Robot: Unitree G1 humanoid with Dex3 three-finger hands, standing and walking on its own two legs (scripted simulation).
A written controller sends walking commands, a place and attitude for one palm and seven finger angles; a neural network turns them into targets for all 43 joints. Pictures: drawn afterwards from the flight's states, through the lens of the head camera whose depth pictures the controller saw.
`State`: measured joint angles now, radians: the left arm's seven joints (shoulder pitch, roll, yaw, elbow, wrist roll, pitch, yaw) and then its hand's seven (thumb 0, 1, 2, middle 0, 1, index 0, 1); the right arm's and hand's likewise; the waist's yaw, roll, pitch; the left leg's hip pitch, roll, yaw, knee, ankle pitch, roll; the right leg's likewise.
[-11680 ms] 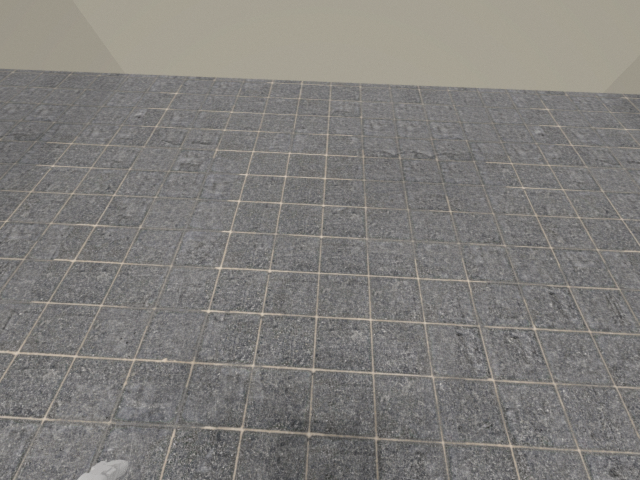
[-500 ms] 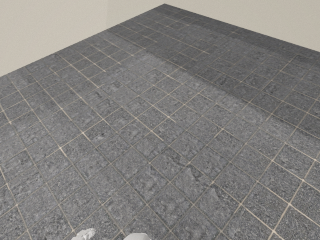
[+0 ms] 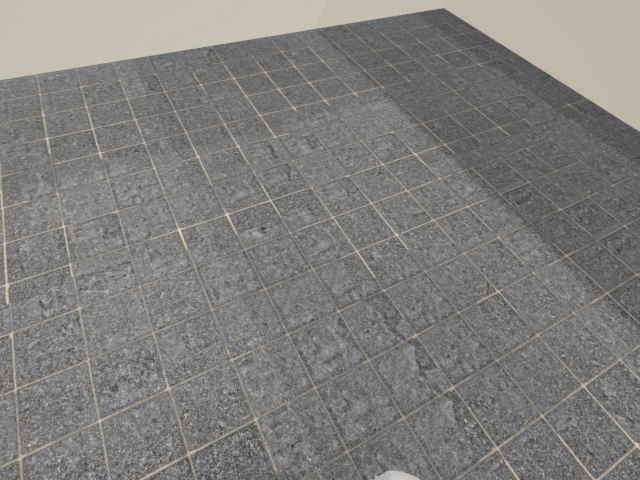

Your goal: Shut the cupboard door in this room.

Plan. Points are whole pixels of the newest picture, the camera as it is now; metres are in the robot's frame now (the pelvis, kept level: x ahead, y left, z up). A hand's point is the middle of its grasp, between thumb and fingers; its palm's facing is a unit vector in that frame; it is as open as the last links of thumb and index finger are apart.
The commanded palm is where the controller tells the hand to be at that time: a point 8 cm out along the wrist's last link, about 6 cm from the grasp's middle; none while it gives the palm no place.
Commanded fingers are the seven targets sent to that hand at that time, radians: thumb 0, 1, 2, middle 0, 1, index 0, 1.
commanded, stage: turn or walk to find it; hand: left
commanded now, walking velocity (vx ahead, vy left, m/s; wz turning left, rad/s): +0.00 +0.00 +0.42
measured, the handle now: out of the picture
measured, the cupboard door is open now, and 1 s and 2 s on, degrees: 87 87 87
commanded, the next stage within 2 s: none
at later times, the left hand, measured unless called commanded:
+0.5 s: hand out of the picture +0.03 +0.15 -0.14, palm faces +0.22 -0.94 -0.27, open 7.3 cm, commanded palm none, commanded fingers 0.00 0.90 0.90 -0.20 -0.30 -0.20 -0.30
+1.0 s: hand out of the picture -0.13 +0.22 -0.17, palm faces +0.46 -0.86 -0.24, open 7.3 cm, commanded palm none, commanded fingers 0.00 0.90 0.90 -0.20 -0.30 -0.20 -0.30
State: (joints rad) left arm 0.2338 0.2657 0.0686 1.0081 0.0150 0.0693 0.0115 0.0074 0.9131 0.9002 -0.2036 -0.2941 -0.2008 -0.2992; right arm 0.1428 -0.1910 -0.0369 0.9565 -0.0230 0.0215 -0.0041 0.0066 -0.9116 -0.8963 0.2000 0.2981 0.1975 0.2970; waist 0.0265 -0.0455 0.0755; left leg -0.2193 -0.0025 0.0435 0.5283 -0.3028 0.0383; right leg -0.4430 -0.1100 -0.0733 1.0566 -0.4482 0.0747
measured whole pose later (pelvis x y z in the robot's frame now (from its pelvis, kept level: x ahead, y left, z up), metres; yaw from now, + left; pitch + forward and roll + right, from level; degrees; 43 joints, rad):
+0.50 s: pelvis -0.02 -0.05 +0.00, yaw +13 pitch -1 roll +2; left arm 0.19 0.15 0.02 0.92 0.02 0.01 0.02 0.00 0.91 0.90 -0.21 -0.29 -0.20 -0.30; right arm 0.24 -0.25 -0.09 0.99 -0.03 0.08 0.02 0.01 -0.91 -0.90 0.20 0.30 0.20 0.30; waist -0.03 0.06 0.06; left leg -0.48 -0.02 -0.05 1.15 -0.38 -0.04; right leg -0.21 -0.06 -0.14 0.51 -0.27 -0.03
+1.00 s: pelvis -0.07 +0.00 +0.00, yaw +24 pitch -1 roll -1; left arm 0.22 0.26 0.07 0.99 0.02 0.06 0.01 0.01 0.91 0.90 -0.20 -0.29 -0.20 -0.30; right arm 0.15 -0.18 -0.03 0.95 -0.02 0.02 0.00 0.01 -0.91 -0.90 0.20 0.30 0.20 0.30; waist 0.03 -0.04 0.07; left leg -0.22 -0.02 0.02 0.48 -0.24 0.05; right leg -0.46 -0.10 -0.05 1.07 -0.39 0.08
